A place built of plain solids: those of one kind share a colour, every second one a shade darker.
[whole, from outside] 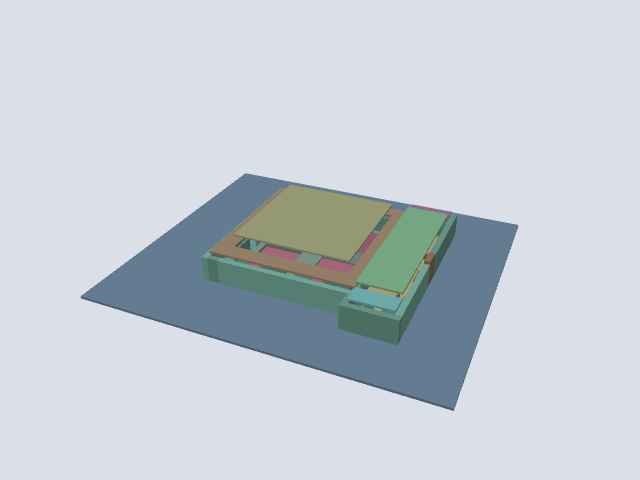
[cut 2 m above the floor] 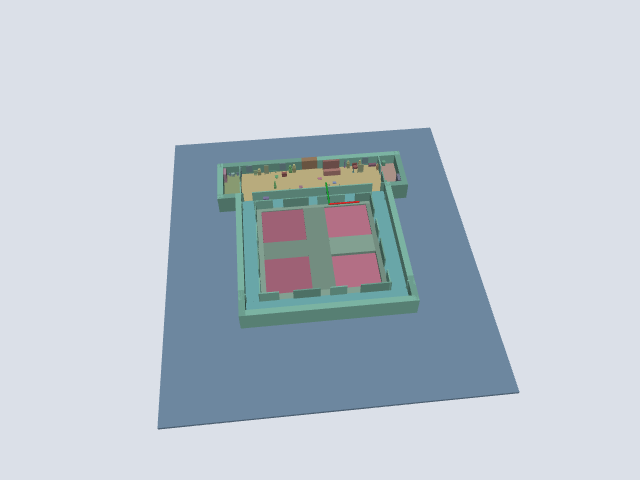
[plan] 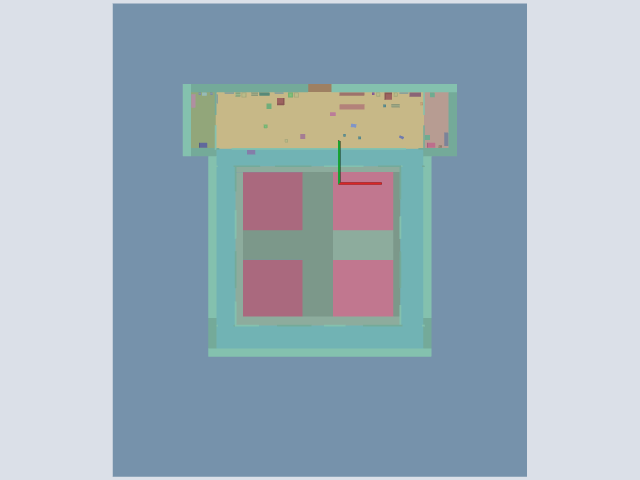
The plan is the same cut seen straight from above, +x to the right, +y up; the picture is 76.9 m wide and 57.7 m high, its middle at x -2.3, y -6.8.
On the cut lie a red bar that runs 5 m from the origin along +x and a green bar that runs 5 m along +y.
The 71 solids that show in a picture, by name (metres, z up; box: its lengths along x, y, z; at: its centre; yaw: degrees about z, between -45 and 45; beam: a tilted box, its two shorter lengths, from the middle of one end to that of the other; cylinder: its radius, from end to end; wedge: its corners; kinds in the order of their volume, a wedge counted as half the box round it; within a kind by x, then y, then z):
{
 "ground_under_all_1": {"box": [49.81, 56.9, 0.4], "at": [-2.32, -6.82, -1.53]},
 "wall_1": {"box": [1.0, 8.7, 4.16], "at": [-18.3, 7.61, 0.7]},
 "wall_2": {"box": [4.05, 1.0, 4.16], "at": [-16.77, 3.76, 0.7]},
 "wall_3": {"box": [4.85, 1.0, 4.16], "at": [-16.37, 11.46, 0.7]},
 "wall_4": {"box": [1.0, 4.65, 4.16], "at": [-15.25, -18.52, 0.7]},
 "wall_5": {"box": [1.0, 20.95, 4.16], "at": [-15.25, -7.51, 0.7]},
 "wall_6": {"box": [1.0, 3.1, 4.16], "at": [-15.25, 2.71, 0.7]},
 "wall_7": {"box": [0.2, 4.42, 4.16], "at": [-12.45, -10.38, 0.7]},
 "wall_8": {"box": [0.2, 3.13, 4.16], "at": [-12.45, 0.6, 0.7]},
 "wall_9": {"box": [2.93, 0.2, 4.16], "at": [-11.08, -17.09, 0.7]},
 "wall_10": {"box": [3.23, 0.2, 4.16], "at": [-11.08, 2.06, 0.7]},
 "wall_11": {"box": [3.08, 0.2, 4.16], "at": [-11.01, 2.06, 0.7]},
 "wall_12": {"box": [12.03, 1.0, 4.16], "at": [-9.73, 11.46, 0.7]},
 "wall_13": {"box": [4.4, 0.2, 4.16], "at": [-5.52, 2.06, 0.7]},
 "wall_14": {"box": [4.15, 0.2, 4.16], "at": [-5.39, -17.09, 0.7]},
 "wall_15": {"box": [20.93, 0.2, 4.16], "at": [-2.43, 4.16, 0.7]},
 "wall_16": {"box": [26.85, 1.0, 4.16], "at": [-2.32, -20.34, 0.7]},
 "wall_17": {"box": [2.58, 0.2, 4.16], "at": [-0.53, -17.09, 0.7]},
 "wall_18": {"box": [4.75, 0.2, 4.16], "at": [0.56, 2.06, 0.7]},
 "wall_19": {"box": [12.03, 1.0, 4.16], "at": [5.09, 11.46, 0.7]},
 "wall_20": {"box": [4.6, 0.2, 4.16], "at": [5.16, -17.09, 0.7]},
 "wall_21": {"box": [2.78, 0.2, 4.16], "at": [6.07, 2.06, 0.7]},
 "wall_22": {"box": [0.2, 2.58, 4.16], "at": [7.36, -15.9, 0.7]},
 "wall_23": {"box": [0.2, 4.4, 4.16], "at": [7.36, -10.37, 0.7]},
 "wall_24": {"box": [0.2, 2.73, 4.16], "at": [7.36, -5.3, 0.7]},
 "wall_25": {"box": [0.2, 4.1, 4.16], "at": [7.36, 0.11, 0.7]},
 "wall_26": {"box": [0.2, 2.95, 4.16], "at": [10.21, 5.53, 0.7]},
 "wall_27": {"box": [0.2, 2.95, 4.16], "at": [10.21, 9.69, 0.7]},
 "wall_28": {"box": [1.0, 4.65, 4.16], "at": [10.61, -18.52, 0.7]},
 "wall_29": {"box": [1.0, 20.95, 4.16], "at": [10.61, -7.51, 0.7]},
 "wall_30": {"box": [1.0, 3.1, 4.16], "at": [10.61, 2.71, 0.7]},
 "wall_31": {"box": [4.85, 1.0, 4.16], "at": [11.73, 11.46, 0.7]},
 "wall_32": {"box": [4.05, 1.0, 4.16], "at": [12.13, 3.76, 0.7]},
 "wall_33": {"box": [1.0, 8.7, 4.16], "at": [13.66, 7.61, 0.7]},
 "floor_corr_1": {"box": [2.4, 19.15, 1.38], "at": [-13.64, -7.51, -0.69]},
 "floor_corr_2": {"box": [25.05, 2.85, 1.38], "at": [-2.32, -18.52, -0.69]},
 "floor_corr_3": {"box": [25.05, 2.1, 1.38], "at": [-2.32, 3.11, -0.69]},
 "floor_corr_4": {"box": [2.85, 19.15, 1.38], "at": [8.78, -7.51, -0.69]},
 "floor_gang_1": {"box": [0.9, 17.35, 1.38], "at": [-11.99, -7.32, -0.69]},
 "floor_gang_2": {"box": [7.15, 3.55, 1.38], "at": [-7.97, -7.42, -0.69]},
 "floor_gang_3": {"box": [3.65, 17.35, 1.38], "at": [-2.57, -7.32, -0.69]},
 "floor_gang_4": {"box": [19.8, 1.1, 1.38], "at": [-2.54, -16.54, -0.69]},
 "floor_gang_5": {"box": [19.8, 0.7, 1.38], "at": [-2.54, 1.71, -0.69]},
 "floor_gang_6": {"box": [7.25, 3.55, 1.38], "at": [2.88, -7.42, -0.69]},
 "floor_gang_7": {"box": [0.85, 17.35, 1.38], "at": [6.93, -7.32, -0.69]},
 "floor_foyer_1": {"box": [25.05, 6.9, 1.38], "at": [-2.32, 7.61, -0.69]},
 "step_tier_1": {"box": [7.15, 6.8, 1.38], "at": [-7.97, -12.59, -0.69]},
 "step_tier_2": {"box": [7.15, 7.0, 1.2], "at": [-7.97, -2.14, -0.78]},
 "step_tier_3": {"box": [7.25, 6.8, 0.82], "at": [2.88, -12.59, -0.97]},
 "step_tier_4": {"box": [7.25, 7.0, 1.1], "at": [2.88, -2.14, -0.83]},
 "ceil_hall_1": {"box": [19.8, 19.15, 0.3], "at": [-2.54, -7.51, 5.55]},
 "ceil_corr_1": {"box": [2.4, 19.15, 0.3], "at": [-13.64, -7.51, 3.4]},
 "ceil_corr_2": {"box": [25.05, 2.85, 0.3], "at": [-2.32, -18.52, 3.4]},
 "ceil_corr_3": {"box": [25.05, 2.1, 0.3], "at": [-2.32, 3.11, 3.4]},
 "ceil_corr_4": {"box": [2.85, 19.15, 0.3], "at": [8.78, -7.51, 3.4]},
 "ceil_foyer_1": {"box": [25.05, 6.9, 0.3], "at": [-2.32, 7.61, 4.35]},
 "floor_cloaks_1": {"box": [3.05, 6.9, 1.38], "at": [11.73, 7.61, -0.69]},
 "floor_store_1": {"box": [3.05, 6.9, 1.38], "at": [-16.37, 7.61, -0.69]},
 "door_leaf_1": {"box": [2.8, 0.97, 4.65], "at": [-2.32, 11.47, 0.94]},
 "ceil_cloaks_1": {"box": [3.05, 6.9, 0.3], "at": [11.73, 7.61, 3.4]},
 "ceil_store_1": {"box": [3.05, 6.9, 0.3], "at": [-16.37, 7.61, 3.4]},
 "bar_foyer_1": {"box": [3.0, 0.65, 1.1], "at": [1.55, 9.21, 0.55]},
 "bar_foyer_2": {"box": [3.0, 0.4, 2.1], "at": [1.55, 10.73, 1.05]},
 "shelves_cloaks_1": {"box": [0.5, 1.6, 2.0], "at": [12.88, 5.31, 1.0]},
 "shelves_store_1": {"box": [0.5, 1.6, 2.0], "at": [-17.52, 9.91, 1.0]},
 "poster_case_foyer_1": {"box": [1.1, 0.14, 1.6], "at": [-13.2, 10.86, 1.3]},
 "poster_case_foyer_2": {"box": [1.1, 0.14, 1.6], "at": [-7.2, 10.86, 1.3]},
 "poster_case_foyer_3": {"box": [1.1, 0.14, 1.6], "at": [7.8, 10.86, 1.3]},
 "case_1": {"box": [1.0, 0.55, 0.81], "at": [-10.57, 3.75, 0.49]},
 "bench_foyer_1": {"box": [1.4, 0.5, 0.46], "at": [9.15, 10.68, 0.22]},
 "standee_foyer_1": {"box": [1.04, 0.14, 1.71], "at": [6.77, 9.34, 0.89]}
}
